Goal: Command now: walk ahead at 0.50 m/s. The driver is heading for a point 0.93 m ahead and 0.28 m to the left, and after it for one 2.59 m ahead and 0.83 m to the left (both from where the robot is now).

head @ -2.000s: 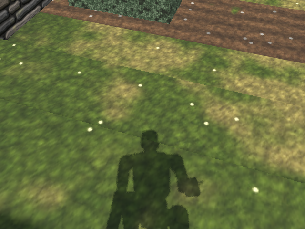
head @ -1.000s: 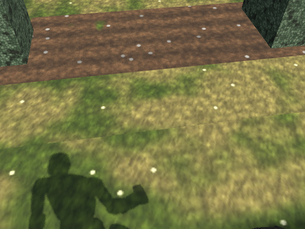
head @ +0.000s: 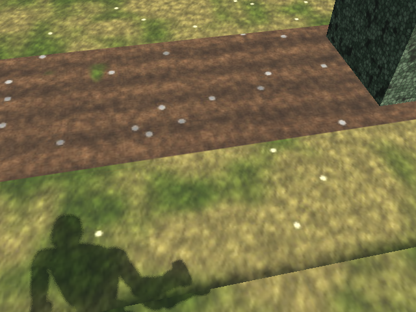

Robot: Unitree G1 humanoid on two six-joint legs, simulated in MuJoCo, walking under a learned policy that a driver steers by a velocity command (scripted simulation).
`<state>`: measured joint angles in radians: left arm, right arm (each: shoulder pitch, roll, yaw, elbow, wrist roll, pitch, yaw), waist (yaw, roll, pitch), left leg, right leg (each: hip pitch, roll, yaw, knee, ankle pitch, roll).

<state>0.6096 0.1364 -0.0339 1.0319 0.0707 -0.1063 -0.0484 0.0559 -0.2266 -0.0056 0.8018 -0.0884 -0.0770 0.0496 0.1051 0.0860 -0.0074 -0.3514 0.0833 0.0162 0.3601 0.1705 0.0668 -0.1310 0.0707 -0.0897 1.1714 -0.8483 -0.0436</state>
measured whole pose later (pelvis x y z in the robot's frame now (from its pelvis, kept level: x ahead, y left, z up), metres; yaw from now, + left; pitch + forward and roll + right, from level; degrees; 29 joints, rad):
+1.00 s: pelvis +0.57 -0.02 -0.06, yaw +17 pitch -2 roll -5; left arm 0.62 0.09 -0.03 1.14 0.09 -0.14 0.00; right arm 0.09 -0.15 -0.01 0.85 -0.08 -0.03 0.09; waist 0.10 0.06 0.04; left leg -0.58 0.14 -0.06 0.53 0.36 0.07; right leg 0.13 0.05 -0.31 0.46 -0.55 0.00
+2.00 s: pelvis +0.91 +0.15 -0.18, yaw +50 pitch +3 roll +0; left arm 0.13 0.28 0.09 0.77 -0.01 0.02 0.02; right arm 0.17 -0.24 -0.07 0.75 -0.03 0.05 -0.01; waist 0.02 -0.05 -0.02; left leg -0.33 -0.02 0.03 0.55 -0.28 0.05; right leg -0.50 -0.09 -0.04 0.78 -0.41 0.04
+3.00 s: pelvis +1.01 +0.16 -0.17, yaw +18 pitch +4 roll +1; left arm 0.28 0.29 0.07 0.74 -0.02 0.00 0.02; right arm 0.09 -0.30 -0.10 0.78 0.02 -0.09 0.01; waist 0.04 0.00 -0.03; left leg -0.33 -0.03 -0.07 0.46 -0.22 -0.01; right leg -0.21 0.11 0.24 0.47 -0.30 -0.05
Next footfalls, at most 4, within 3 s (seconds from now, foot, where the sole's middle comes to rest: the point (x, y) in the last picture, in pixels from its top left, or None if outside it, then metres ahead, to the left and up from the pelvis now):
0.42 right None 0.46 -0.13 -0.80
1.18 left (183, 251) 0.80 0.21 -0.95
1.52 right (214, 195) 1.10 0.11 -0.95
1.92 left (177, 237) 0.87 0.24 -0.95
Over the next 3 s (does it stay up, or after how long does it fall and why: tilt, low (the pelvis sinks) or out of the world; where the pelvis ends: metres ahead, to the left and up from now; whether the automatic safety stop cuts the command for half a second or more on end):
stays up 1.01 0.16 -0.17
